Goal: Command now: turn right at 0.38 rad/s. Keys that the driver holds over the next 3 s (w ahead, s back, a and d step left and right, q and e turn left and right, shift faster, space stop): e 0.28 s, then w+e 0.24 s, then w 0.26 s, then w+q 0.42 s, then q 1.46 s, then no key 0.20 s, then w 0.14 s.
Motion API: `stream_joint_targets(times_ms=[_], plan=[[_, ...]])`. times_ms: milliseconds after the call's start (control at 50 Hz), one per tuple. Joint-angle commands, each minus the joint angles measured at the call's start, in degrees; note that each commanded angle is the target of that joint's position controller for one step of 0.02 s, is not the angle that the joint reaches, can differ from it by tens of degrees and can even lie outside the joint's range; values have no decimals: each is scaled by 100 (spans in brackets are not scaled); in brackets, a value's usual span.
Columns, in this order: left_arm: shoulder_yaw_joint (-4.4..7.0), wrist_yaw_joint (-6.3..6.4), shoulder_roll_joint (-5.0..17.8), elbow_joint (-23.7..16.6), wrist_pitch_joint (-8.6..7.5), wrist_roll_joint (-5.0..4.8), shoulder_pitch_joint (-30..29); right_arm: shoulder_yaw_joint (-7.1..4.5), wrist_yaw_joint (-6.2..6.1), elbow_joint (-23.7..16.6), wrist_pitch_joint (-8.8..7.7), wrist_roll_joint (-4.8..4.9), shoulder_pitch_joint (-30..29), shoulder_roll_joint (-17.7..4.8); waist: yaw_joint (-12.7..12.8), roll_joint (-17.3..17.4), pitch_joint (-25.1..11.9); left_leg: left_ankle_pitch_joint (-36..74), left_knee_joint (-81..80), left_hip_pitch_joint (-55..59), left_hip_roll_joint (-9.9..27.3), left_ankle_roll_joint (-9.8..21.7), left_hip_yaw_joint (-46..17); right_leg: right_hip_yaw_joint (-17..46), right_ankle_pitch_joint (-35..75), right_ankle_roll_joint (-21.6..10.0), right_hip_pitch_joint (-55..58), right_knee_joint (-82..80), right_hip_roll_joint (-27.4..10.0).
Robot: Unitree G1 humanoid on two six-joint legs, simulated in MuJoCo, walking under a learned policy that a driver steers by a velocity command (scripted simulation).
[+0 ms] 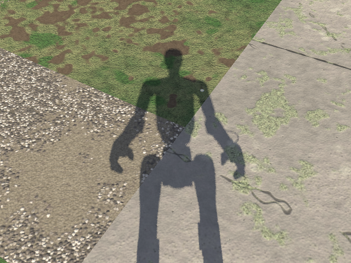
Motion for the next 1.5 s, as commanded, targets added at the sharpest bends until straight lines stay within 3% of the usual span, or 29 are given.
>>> stream_joint_targets(times_ms=[20, 40, 60, 80, 140, 280, 380, 400, 440, 460, 480, 520, 580, 780, 820, 860, 880, 900, 920, 960, 1020, 1240, 1340, 1380, 1400, 1420, 1440, 1480, 1500], plan=[[139, -70, 419, -507, -67, -3, -81, -287, -76, -426, -67, 71, -213, -970, 37, 464, -205, 2100, -397, -242, 1085, 681, -774, 138, 1076, -295, 350, -668, -83], [299, -36, 1003, -584, -80, 33, -71, -268, -69, -539, -74, -27, -6, -784, -210, -879, -269, 1177, 824, -889, 233, 134, 93, 1609, 2459, -745, 791, -1318, -760], [337, -59, 1205, -547, -113, 105, 508, -190, -82, -757, -77, -74, -531, -647, 271, -1778, -522, -1111, 2271, -2023, -594, -203, 21, 3343, 3176, -1694, 1612, -2046, -1649], [233, -61, 1051, -548, -220, 181, 698, -166, -53, -791, -95, -31, -542, -562, 305, -1351, -949, -1687, 3241, -2309, -451, -163, -753, 3621, 3245, -1878, 2029, -2114, -1899], [202, 82, 918, -788, -216, -20, -122, -222, -32, -604, -68, -13, -384, -738, -19, -235, -788, -620, 3250, -2315, -128, -159, -848, 2489, 2829, -1263, 1605, -1925, -1408], [270, 269, 941, -933, 60, -24, -202, -110, 97, -630, -143, 47, -548, -474, 37, -771, -784, 44, 902, -1181, -426, -286, -638, 2320, 1464, -1080, 1091, -2145, -875], [270, 250, 907, -1031, 127, -128, -375, -213, 278, -542, -311, 137, -67, -633, -288, -1012, -556, 606, -931, 246, -548, 115, -350, 2784, -1730, -830, 26, -2432, -517], [237, 256, 780, -1049, 116, -134, -380, -262, 274, -438, -353, 117, 214, -705, -434, -813, -469, 679, -1375, 904, -325, 277, -420, 2597, -1963, -583, -534, -2139, -264], [126, 227, 282, -1338, -12, -145, -478, -418, 290, -373, -423, -174, 774, -1520, -422, 1258, -327, -1686, -2551, 1469, 1961, 1209, -3603, 1079, -1510, -90, -2519, 796, 817], [217, 199, 662, -1431, -111, -97, -648, -416, 307, -487, -524, -265, 298, -1441, -207, 1238, 196, -2185, -2780, 895, 2194, 1505, -3955, 1225, -987, -54, -2864, 1536, 252], [282, 162, 867, -1283, -127, -80, -452, -327, 248, -568, -568, -130, -66, -1090, -54, 1090, 327, -1933, -2787, 855, 1899, 1331, -3358, 1156, -477, 16, -2900, 1861, 140], [296, 112, 789, -1019, -120, -7, -106, -237, 176, -593, -572, 2, -164, -838, -30, 868, 146, -932, -2756, 1012, 1413, 974, -2313, 860, 195, 248, -2740, 2391, 33], [167, 37, 376, -1001, -211, -46, -222, -181, 208, -358, -661, -64, 445, -753, -243, 665, 194, -39, -2858, 889, 1178, 1012, -1492, 740, 868, 335, -2650, 2626, -37], [-35, -210, 149, -1344, -419, -121, -1258, -248, 323, 99, -551, 167, 1020, -1219, -611, 887, 489, 1326, -2842, 851, 1329, 1126, -560, -230, 981, 221, -1160, -385, -245], [20, -230, 295, -1360, -472, -150, -1086, -249, 350, 199, -486, 226, 1056, -1283, -403, 951, 481, 1791, -2580, 931, 1493, 1108, -761, -252, 654, -11, -614, -874, -124], [261, -162, 711, -970, -506, -136, 272, -187, 348, 230, -450, 223, 920, -1198, 396, 679, -312, 3649, -1001, 595, 1116, 847, -362, -348, 980, -314, 1413, -1406, 133], [388, -75, 1086, -796, -481, -48, 1366, -40, 359, 82, -485, 102, 853, -850, 890, 133, -1305, 2645, 785, -520, 800, 583, -113, 646, 799, -608, 3265, -1256, -820], [456, -39, 1691, -744, -465, 81, 1686, 169, 360, -169, -604, 71, 1267, -117, 577, -1652, -2043, -760, 2874, -2603, -215, 219, -151, 3411, -220, -1385, 4692, -1930, -2409], [331, -42, 1151, -728, -514, 117, 1729, 2, 346, -60, -699, 259, 1029, -752, 806, -1164, -1981, -853, 3727, -3009, -147, 233, -1056, 3997, -753, -1448, 4181, -2443, -2456], [132, -59, 604, -677, -547, 31, 960, -81, 353, -203, -678, 281, 445, -950, 454, -760, -787, 141, 3669, -3186, 389, 330, -821, 2290, -173, -1056, 2937, -2567, -1996], [66, -69, 256, -611, -664, 100, 317, -93, 382, -72, -472, 196, 558, -679, -1, -724, -243, 1041, 3219, -2494, 616, 268, -806, 993, 991, -855, 1779, -3095, -1480], [214, 135, 711, -36, -648, 48, 538, 71, 647, -692, -413, 81, -1088, -276, 267, -88, 620, 2843, 312, -2588, 315, 297, -143, -973, 3297, -640, 1951, -3234, -1403], [307, 295, 1099, -55, -345, -98, 438, -164, 787, -806, -388, 66, -410, -754, -249, -520, -257, 1878, -87, -1284, -418, 682, 452, -1194, 6299, -332, 2646, -1276, -1413], [235, 284, 932, -208, -363, -127, 333, -441, 595, -594, -344, 38, 845, -1350, -964, -10, -995, 3440, -935, 958, -347, 1121, -151, -1257, 4472, 129, 1461, 1250, -897], [-7, 176, 44, -362, -429, 277, 1133, -473, 468, -701, -298, -33, 585, -1919, -106, 1682, -1564, 6677, -32, 2965, 1164, 1940, -2140, -987, -1982, 496, -762, 3425, 22], [-49, 75, 454, -354, -536, 155, 1325, -411, 520, -996, -351, -113, 597, -1828, -330, 1161, -3075, 5615, -746, 3524, 2058, 2907, -4262, 461, -2426, 546, -1306, 4571, 408], [64, 57, 861, -453, -541, -47, 553, -355, 555, -1071, -347, -72, 354, -1503, -585, 379, -2620, 4863, -1165, 2991, 1733, 2584, -3638, 742, -1795, 443, -1482, 4475, 109], [39, 181, 747, -562, -446, 27, 138, -230, 514, -1072, -324, 136, -264, -1075, -188, -200, -1170, 3832, -1504, 1329, 1197, 2048, -2710, 565, -965, 460, -1631, 3599, -256], [62, 224, 790, -579, -359, 61, 194, -219, 481, -1103, -300, 85, -441, -1044, -4, -42, -943, 3730, -1666, 642, 1046, 1971, -2509, 601, -758, 479, -1285, 3286, -336]])
Next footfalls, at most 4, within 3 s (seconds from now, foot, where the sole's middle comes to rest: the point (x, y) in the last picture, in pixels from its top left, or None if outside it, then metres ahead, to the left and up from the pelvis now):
0.42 left None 0.07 0.12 -0.76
0.88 right None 0.19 -0.24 -0.76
1.38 left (217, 248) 0.55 -0.11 -0.76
1.86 right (274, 243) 0.57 -0.33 -0.76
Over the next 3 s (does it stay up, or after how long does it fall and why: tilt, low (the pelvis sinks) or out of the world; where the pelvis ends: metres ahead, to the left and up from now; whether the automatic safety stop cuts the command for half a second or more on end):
stays up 0.47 -0.20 0.02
